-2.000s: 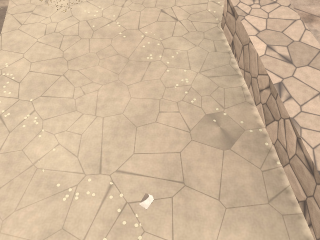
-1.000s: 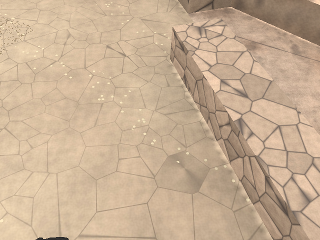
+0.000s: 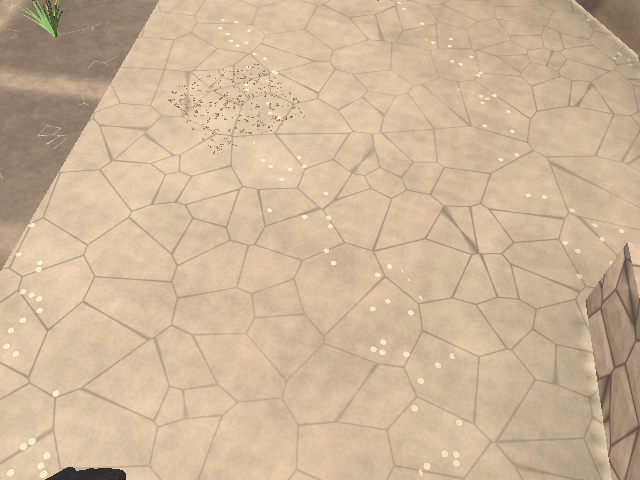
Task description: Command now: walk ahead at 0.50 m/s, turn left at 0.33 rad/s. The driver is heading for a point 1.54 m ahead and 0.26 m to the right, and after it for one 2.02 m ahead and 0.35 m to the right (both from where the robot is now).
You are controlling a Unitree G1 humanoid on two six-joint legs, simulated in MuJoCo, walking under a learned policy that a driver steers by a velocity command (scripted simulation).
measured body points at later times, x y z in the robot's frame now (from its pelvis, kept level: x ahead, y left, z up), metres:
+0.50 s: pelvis +0.29 -0.06 +0.00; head +0.32 -0.07 +0.45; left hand +0.31 +0.21 -0.12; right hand +0.48 -0.31 -0.10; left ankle +0.39 +0.11 -0.68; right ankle +0.28 -0.15 -0.75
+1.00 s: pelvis +0.56 +0.01 +0.00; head +0.58 +0.02 +0.45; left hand +0.70 +0.29 -0.12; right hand +0.62 -0.27 -0.11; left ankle +0.55 +0.10 -0.75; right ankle +0.64 -0.16 -0.67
